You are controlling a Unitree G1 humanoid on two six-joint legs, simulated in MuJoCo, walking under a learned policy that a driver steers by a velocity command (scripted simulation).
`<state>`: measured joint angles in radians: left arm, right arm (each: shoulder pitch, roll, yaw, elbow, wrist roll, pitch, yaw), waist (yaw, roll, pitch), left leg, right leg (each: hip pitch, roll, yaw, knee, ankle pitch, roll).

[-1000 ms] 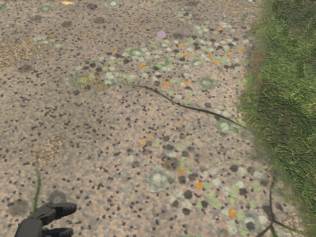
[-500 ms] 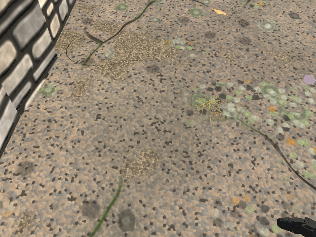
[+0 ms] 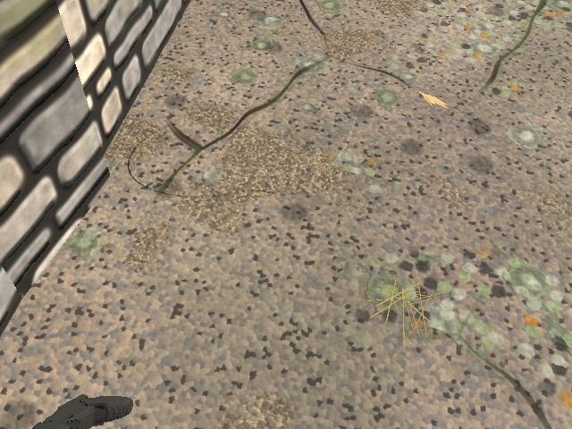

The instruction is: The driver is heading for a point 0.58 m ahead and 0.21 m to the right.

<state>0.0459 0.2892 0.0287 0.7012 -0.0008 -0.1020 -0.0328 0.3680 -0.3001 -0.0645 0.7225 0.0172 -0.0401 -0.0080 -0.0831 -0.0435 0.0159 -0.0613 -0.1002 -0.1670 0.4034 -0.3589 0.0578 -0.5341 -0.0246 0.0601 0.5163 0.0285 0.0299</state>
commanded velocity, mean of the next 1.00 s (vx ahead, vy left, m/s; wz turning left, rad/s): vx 0.48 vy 0.00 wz -0.21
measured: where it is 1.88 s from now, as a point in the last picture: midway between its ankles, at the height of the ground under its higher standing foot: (293, 351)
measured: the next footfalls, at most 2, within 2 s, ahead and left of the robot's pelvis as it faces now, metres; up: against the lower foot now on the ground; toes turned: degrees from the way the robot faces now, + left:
right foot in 0.04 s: +0.19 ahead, -0.13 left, +0.00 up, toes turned +3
left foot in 0.54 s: +0.47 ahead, +0.12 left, +0.00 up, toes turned -5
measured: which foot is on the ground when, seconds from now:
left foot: down 0.00-0.06, up 0.08-0.52, down 0.54-1.00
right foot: up 0.00-0.02, down 0.04-0.56, up 0.58-1.00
